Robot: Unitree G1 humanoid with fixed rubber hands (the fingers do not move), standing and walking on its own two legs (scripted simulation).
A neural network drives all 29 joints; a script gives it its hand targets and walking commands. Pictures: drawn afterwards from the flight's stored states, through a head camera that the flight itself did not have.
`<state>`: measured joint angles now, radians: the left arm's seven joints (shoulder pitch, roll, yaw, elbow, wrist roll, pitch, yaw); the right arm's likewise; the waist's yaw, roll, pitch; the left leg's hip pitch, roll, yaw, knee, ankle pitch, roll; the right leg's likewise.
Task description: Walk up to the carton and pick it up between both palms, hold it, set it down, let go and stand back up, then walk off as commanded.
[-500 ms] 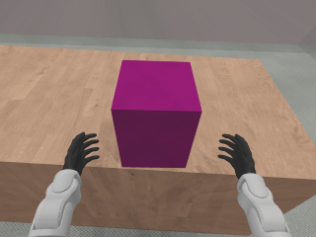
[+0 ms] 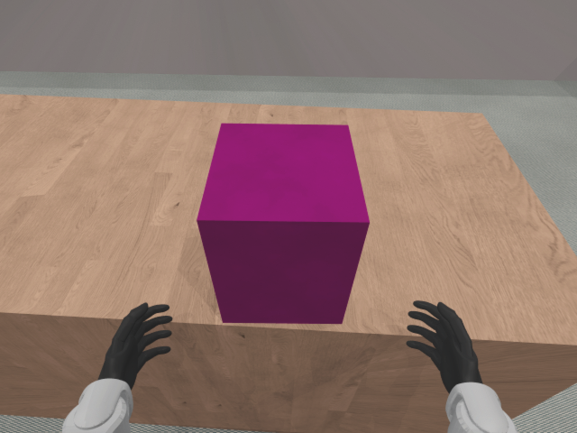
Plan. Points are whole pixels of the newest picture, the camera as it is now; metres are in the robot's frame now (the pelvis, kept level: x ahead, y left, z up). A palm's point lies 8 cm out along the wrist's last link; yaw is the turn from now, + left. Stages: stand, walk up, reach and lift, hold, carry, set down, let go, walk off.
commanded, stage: set down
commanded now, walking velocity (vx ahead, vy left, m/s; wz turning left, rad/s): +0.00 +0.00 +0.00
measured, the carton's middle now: (283, 226) +0.41 +0.04 +0.06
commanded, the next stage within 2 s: let go in 1.74 s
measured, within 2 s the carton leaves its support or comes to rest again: neither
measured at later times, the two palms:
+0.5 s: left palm (119, 396) +0.17 +0.24 -0.02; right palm (445, 392) +0.19 -0.19 -0.02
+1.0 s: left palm (123, 417) +0.15 +0.25 -0.06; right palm (448, 419) +0.16 -0.20 -0.06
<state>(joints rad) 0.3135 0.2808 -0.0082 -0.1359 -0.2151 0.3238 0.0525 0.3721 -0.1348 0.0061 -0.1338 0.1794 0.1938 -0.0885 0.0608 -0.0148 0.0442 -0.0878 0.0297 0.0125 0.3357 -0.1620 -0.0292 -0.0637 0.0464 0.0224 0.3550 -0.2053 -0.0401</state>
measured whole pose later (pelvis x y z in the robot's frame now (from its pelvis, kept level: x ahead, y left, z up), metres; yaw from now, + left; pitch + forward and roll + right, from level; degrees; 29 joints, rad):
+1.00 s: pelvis +0.01 +0.01 +0.00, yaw +0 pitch -4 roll +0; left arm 0.31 0.23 -0.03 0.30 -0.08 0.17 0.04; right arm 0.34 -0.15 -0.03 0.39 0.05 0.00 0.02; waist 0.06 -0.02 0.07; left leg -0.08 0.02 0.02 0.35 -0.19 -0.02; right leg -0.04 0.04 0.03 0.32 -0.21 -0.02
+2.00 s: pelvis +0.00 -0.01 -0.01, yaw +1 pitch -5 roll +0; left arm 0.17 0.18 0.00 0.58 0.00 0.13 0.04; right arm 0.18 -0.14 -0.05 0.76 -0.04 -0.16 0.03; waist 0.02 -0.02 0.07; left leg -0.13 0.03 0.00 0.42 -0.21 -0.04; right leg -0.10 0.05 0.00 0.44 -0.26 -0.05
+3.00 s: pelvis +0.01 +0.04 +0.00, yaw +0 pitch -4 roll +0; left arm 0.21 0.33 0.01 1.00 0.02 -0.03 -0.01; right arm 0.17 -0.30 0.00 1.04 -0.02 -0.03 0.01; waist 0.00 0.00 -0.01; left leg -0.13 -0.01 0.03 0.40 -0.21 0.03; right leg -0.08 0.00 0.03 0.38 -0.24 0.01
